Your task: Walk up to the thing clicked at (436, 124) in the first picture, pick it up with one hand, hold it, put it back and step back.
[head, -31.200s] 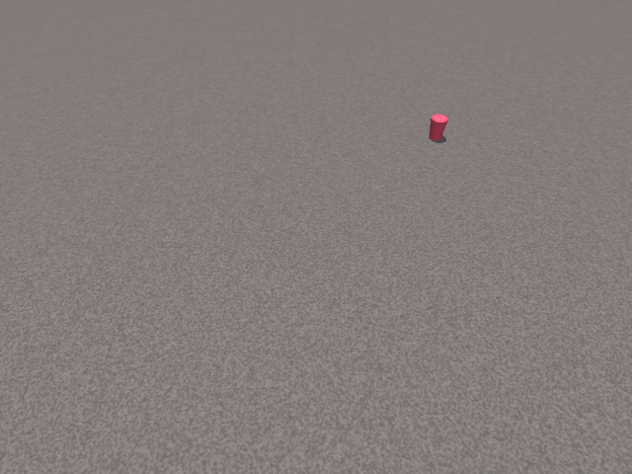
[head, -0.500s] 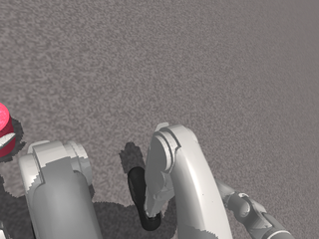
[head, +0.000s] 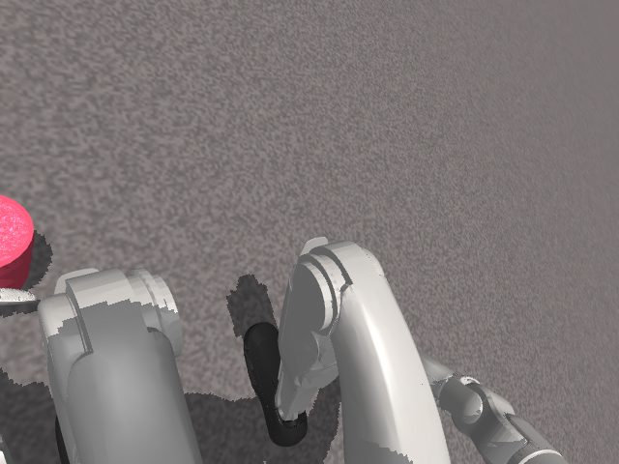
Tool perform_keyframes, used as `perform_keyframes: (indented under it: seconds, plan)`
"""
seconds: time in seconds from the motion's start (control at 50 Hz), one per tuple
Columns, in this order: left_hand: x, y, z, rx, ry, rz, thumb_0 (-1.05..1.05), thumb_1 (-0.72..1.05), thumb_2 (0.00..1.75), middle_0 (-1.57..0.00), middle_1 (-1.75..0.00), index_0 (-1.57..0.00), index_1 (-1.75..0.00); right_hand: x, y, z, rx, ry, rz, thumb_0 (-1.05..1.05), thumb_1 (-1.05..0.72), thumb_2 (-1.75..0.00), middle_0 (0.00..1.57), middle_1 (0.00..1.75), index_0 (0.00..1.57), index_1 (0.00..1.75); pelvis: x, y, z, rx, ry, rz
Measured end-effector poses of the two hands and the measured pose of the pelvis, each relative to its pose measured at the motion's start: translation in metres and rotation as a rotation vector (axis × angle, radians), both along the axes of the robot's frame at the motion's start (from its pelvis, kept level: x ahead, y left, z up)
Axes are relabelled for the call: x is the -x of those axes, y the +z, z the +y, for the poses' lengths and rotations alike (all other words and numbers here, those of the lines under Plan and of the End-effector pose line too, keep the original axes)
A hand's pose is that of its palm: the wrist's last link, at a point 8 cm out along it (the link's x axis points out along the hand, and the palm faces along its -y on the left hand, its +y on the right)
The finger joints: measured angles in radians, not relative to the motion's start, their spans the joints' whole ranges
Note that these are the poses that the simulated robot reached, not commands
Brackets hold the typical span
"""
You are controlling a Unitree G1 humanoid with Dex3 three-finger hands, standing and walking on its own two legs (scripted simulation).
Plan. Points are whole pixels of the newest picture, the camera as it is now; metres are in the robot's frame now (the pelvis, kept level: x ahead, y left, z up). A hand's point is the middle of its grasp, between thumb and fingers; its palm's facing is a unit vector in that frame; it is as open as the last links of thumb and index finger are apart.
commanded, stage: withdraw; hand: left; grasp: from the side
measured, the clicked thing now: out of the picture +0.38 +0.27 -0.21
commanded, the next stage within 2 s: rise in 0.24 s
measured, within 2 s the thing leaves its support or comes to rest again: rests again in 0.16 s
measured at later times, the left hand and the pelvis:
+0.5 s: hand out of the picture +0.36 +0.36 -0.08, palm faces +0.38 -0.91 -0.18, open 17.6 cm; pelvis +0.01 -0.01 +0.03, yaw +4 degrees
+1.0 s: hand out of the picture +0.25 +0.31 +0.11, palm faces +0.30 -0.84 -0.45, open 17.6 cm; pelvis +0.04 -0.03 +0.21, yaw +13 degrees
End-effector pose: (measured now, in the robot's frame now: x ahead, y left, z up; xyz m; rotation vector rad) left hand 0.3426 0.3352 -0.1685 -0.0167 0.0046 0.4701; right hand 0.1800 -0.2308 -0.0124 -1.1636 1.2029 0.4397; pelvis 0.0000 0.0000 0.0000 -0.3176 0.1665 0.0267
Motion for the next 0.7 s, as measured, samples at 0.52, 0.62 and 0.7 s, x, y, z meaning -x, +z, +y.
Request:
perform_keyframes:
  seconds: [0.52,0.62,0.7]
  plan:
    - [0.026,0.110,0.071,-0.144,-0.060,0.206,-0.01,-0.56,0.07,-0.06,-0.02,-0.04,-0.03,-0.031,-0.008,0.003,-0.239,-0.326,-0.163,0.00,-0.90,-0.90,0.20,0.30,0.20,0.30,-0.010,0.036,-0.007,-0.073,0.054,0.214]
    - [0.044,0.149,0.084,-0.223,-0.026,0.339,-0.01,-0.56,0.06,-0.06,-0.03,-0.05,-0.04,-0.029,-0.011,-0.001,-0.301,-0.446,-0.163,0.00,-0.91,-0.90,0.20,0.30,0.20,0.30,-0.014,0.054,-0.011,-0.099,0.069,0.289]
    - [0.065,0.187,0.085,-0.274,0.003,0.444,-0.01,-0.57,0.04,-0.06,-0.04,-0.05,-0.04,-0.027,-0.010,-0.006,-0.341,-0.543,-0.149,0.00,-0.91,-0.90,0.20,0.30,0.20,0.30,-0.017,0.073,-0.014,-0.126,0.083,0.345]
